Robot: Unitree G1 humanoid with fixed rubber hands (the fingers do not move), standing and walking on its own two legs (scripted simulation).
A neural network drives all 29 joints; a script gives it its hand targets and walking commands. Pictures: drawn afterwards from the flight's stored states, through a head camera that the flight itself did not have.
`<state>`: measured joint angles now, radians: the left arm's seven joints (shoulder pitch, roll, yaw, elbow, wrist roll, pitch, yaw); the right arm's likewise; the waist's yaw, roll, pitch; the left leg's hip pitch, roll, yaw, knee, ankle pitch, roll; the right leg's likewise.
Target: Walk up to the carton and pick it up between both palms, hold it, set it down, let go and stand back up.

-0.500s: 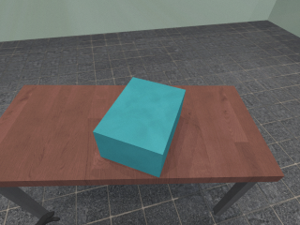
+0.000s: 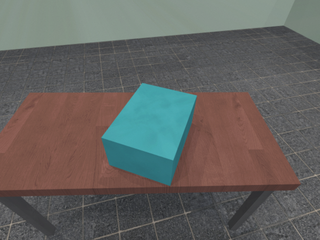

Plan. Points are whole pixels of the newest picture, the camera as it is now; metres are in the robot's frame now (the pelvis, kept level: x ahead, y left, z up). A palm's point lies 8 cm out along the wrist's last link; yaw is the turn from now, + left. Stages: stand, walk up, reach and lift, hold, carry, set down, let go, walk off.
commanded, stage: stand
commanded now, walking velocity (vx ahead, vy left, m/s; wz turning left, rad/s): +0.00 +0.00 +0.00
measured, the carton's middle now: (154, 128) +0.52 +0.01 -0.07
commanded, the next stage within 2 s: none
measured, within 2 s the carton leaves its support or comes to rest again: neither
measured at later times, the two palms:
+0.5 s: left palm out of the picture +0.10 +0.30 -0.10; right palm out of the picture +0.06 -0.28 -0.12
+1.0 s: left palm out of the picture +0.10 +0.30 -0.11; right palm out of the picture +0.06 -0.28 -0.12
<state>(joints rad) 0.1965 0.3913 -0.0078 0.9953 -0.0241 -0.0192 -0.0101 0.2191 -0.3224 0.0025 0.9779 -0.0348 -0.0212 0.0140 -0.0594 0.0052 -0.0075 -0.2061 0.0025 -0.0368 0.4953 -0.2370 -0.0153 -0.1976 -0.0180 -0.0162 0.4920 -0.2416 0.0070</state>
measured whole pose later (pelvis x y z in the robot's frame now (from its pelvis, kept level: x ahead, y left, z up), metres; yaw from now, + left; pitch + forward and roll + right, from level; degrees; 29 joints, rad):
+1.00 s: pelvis +0.00 +0.00 +0.00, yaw +0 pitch -3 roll +0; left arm 0.15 0.38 -0.01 1.06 -0.02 -0.02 -0.01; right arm 0.19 -0.32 0.00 1.00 -0.03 -0.02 0.01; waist -0.06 0.01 0.02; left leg -0.21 0.00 -0.04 0.49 -0.24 -0.02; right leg -0.20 -0.02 -0.02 0.48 -0.24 0.01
